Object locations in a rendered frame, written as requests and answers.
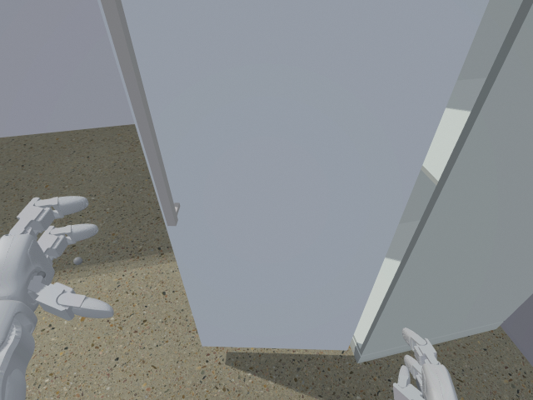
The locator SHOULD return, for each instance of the right robot hand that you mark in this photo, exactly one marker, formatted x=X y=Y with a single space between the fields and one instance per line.
x=432 y=378

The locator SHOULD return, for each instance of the left robot forearm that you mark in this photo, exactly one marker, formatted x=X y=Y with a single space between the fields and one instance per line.
x=17 y=323

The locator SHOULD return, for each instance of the fridge door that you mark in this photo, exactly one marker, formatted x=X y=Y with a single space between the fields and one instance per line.
x=292 y=133

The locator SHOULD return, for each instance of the left robot hand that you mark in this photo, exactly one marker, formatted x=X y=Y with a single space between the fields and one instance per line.
x=22 y=256

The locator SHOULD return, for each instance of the handle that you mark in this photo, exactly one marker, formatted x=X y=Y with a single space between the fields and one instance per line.
x=121 y=38

